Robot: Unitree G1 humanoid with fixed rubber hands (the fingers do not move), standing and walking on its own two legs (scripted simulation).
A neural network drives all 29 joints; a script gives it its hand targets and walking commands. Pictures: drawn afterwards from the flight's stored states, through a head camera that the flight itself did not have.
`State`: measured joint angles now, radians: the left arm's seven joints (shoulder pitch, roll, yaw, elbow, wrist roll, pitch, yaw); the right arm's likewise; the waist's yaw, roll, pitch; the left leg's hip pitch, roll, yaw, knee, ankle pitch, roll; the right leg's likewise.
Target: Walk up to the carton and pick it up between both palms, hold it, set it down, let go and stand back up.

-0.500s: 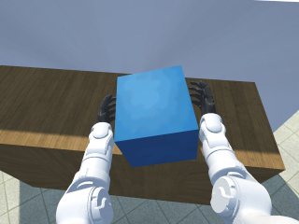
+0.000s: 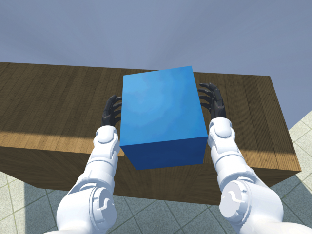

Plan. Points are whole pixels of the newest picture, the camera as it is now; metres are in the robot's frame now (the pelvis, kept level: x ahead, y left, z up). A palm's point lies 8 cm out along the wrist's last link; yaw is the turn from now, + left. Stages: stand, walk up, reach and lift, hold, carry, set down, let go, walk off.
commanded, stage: set down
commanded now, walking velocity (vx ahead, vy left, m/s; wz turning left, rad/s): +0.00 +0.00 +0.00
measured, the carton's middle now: (163, 119) +0.43 +0.00 -0.01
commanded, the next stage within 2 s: none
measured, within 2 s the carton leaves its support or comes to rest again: rests again in 0.64 s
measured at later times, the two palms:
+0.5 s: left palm (109, 125) +0.39 +0.15 +0.02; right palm (216, 113) +0.41 -0.14 +0.05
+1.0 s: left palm (111, 125) +0.40 +0.15 +0.01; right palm (218, 119) +0.40 -0.14 +0.03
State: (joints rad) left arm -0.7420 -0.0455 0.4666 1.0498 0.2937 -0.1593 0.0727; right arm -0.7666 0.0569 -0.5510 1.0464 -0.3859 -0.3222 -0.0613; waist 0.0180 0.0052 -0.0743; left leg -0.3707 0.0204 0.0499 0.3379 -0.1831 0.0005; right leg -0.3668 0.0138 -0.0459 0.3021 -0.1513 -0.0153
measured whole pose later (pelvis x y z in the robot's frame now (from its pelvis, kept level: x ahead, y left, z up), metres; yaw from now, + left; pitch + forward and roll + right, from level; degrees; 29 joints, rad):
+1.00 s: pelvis +0.00 +0.00 +0.00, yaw -1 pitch +13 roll +0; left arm -0.75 -0.11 0.60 1.00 0.43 -0.25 0.04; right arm -0.73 0.10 -0.66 0.96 -0.48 -0.34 -0.03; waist 0.03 -0.03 -0.05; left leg -0.41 0.02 0.06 0.37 -0.20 0.01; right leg -0.41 0.01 -0.03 0.35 -0.17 -0.01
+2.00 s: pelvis -0.03 +0.00 -0.04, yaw -1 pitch +27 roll -2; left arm -0.94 0.25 -0.03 1.37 -0.27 -0.34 0.06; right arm -0.97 -0.29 0.04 1.36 0.33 -0.30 -0.02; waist 0.04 0.03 -0.28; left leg -0.90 0.05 0.02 0.71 -0.29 0.00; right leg -0.87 0.03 -0.07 0.63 -0.23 -0.02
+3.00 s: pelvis -0.03 -0.01 -0.01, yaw +1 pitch +9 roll -1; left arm -0.68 0.29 0.06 0.87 -0.19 0.04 0.01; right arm -0.69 -0.24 0.03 0.92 0.35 -0.03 -0.09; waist 0.01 -0.01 -0.09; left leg -0.40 0.04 0.02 0.45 -0.19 -0.01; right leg -0.39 0.02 -0.07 0.40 -0.17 -0.04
